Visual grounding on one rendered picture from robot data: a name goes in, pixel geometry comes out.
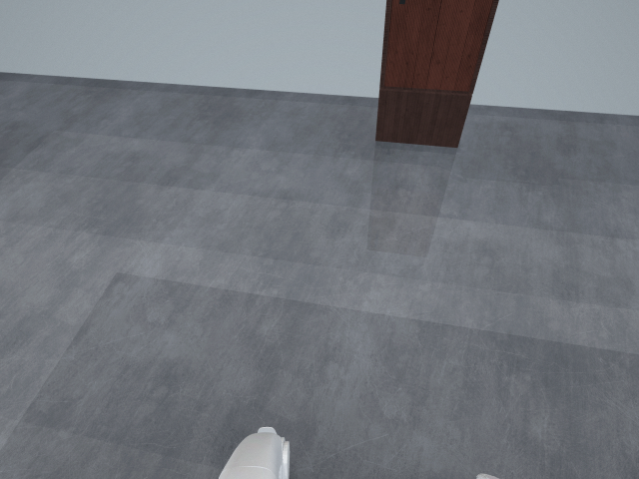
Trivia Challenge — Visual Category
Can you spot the robot left thigh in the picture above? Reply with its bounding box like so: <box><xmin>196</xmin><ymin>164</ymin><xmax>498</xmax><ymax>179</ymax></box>
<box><xmin>219</xmin><ymin>432</ymin><xmax>290</xmax><ymax>479</ymax></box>

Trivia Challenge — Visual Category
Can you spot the cupboard door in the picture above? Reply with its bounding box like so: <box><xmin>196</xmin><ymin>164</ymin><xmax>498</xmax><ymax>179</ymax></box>
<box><xmin>384</xmin><ymin>0</ymin><xmax>494</xmax><ymax>92</ymax></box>

